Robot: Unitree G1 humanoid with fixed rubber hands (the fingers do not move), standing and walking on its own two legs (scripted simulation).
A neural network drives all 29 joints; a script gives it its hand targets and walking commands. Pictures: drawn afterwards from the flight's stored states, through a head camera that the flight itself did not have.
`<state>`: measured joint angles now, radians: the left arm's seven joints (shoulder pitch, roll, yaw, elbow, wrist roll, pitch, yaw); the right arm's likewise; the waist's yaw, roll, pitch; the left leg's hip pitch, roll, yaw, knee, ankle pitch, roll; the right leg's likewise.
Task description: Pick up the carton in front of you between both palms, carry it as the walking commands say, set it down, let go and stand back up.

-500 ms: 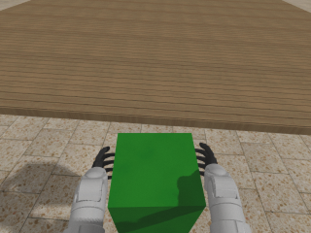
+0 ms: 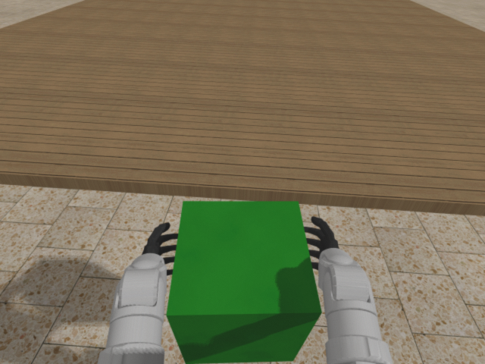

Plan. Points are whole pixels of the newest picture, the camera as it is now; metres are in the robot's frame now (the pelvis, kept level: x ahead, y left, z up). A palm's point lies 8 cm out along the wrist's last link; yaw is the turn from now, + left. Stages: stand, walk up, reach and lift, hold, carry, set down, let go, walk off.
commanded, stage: carry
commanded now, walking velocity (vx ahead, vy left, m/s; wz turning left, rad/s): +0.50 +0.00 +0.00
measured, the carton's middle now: (240, 284) +0.29 +0.00 -0.02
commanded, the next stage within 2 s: none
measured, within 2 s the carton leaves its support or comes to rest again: neither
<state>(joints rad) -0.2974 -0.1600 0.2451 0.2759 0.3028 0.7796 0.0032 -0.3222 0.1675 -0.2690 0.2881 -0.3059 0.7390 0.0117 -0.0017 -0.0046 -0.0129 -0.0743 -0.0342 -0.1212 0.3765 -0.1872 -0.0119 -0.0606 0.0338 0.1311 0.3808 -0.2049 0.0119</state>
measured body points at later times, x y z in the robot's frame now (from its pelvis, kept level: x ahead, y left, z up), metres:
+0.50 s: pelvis +0.13 +0.00 -0.01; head +0.11 -0.01 +0.44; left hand +0.41 +0.16 +0.07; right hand +0.42 -0.15 +0.08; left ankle +0.13 +0.09 -0.75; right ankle +0.03 -0.11 -0.71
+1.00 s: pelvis +0.42 -0.06 +0.00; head +0.44 -0.08 +0.45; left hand +0.69 +0.10 +0.07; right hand +0.72 -0.20 +0.07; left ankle +0.42 +0.08 -0.68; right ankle +0.40 -0.13 -0.74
